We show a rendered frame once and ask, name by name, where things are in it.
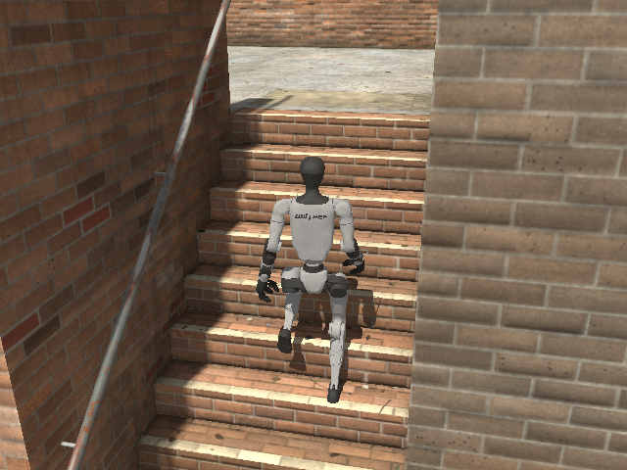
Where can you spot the robot right forearm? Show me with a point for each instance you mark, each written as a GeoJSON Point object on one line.
{"type": "Point", "coordinates": [355, 257]}

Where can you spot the robot left upper arm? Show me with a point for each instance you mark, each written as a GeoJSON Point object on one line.
{"type": "Point", "coordinates": [277, 221]}

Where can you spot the humanoid robot torso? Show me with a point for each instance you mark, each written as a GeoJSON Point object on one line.
{"type": "Point", "coordinates": [312, 230]}

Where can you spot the robot left thigh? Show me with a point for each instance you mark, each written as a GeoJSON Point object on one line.
{"type": "Point", "coordinates": [290, 279]}

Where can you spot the robot left forearm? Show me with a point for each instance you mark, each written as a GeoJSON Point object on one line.
{"type": "Point", "coordinates": [267, 264]}

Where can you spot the right robot hand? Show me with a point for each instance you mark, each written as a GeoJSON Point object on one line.
{"type": "Point", "coordinates": [359, 268]}

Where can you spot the robot right upper arm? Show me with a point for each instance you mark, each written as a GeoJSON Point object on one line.
{"type": "Point", "coordinates": [343, 209]}

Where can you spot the left robot hand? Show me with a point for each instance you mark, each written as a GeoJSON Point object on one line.
{"type": "Point", "coordinates": [262, 286]}

